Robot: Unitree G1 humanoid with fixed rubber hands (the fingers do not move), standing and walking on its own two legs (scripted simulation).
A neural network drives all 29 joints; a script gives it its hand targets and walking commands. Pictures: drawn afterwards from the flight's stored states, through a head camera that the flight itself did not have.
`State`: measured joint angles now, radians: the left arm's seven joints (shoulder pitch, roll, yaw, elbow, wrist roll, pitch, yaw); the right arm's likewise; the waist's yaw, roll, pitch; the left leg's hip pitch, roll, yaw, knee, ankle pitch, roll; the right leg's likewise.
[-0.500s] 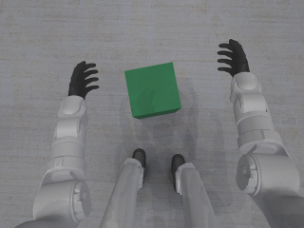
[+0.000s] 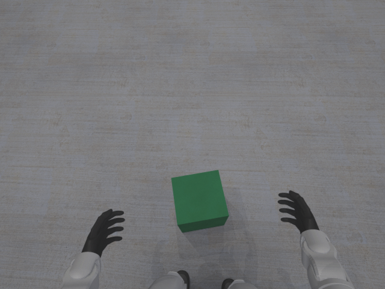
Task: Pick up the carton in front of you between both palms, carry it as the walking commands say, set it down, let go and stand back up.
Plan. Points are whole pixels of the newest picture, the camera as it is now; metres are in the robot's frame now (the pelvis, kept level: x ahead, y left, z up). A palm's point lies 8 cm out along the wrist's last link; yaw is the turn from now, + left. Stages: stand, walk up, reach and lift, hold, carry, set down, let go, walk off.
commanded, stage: let go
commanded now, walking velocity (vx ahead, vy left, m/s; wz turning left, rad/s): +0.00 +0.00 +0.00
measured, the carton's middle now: (199, 203) +0.42 +0.03 -0.64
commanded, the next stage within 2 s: stand in 0.66 s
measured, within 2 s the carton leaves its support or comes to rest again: neither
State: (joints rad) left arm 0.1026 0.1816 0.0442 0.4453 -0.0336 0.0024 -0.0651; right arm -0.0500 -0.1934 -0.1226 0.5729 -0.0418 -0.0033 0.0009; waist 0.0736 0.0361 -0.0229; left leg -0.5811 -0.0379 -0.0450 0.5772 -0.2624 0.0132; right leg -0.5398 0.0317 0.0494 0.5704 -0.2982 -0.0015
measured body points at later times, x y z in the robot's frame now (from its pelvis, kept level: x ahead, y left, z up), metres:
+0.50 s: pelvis +0.01 -0.02 +0.01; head +0.02 -0.01 +0.46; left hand +0.18 +0.22 -0.06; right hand +0.18 -0.25 -0.06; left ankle +0.00 +0.11 -0.73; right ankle -0.02 -0.12 -0.73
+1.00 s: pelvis +0.02 +0.01 +0.01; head +0.03 +0.03 +0.46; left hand +0.16 +0.29 -0.10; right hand +0.15 -0.29 -0.07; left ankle +0.00 +0.11 -0.73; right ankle -0.02 -0.12 -0.73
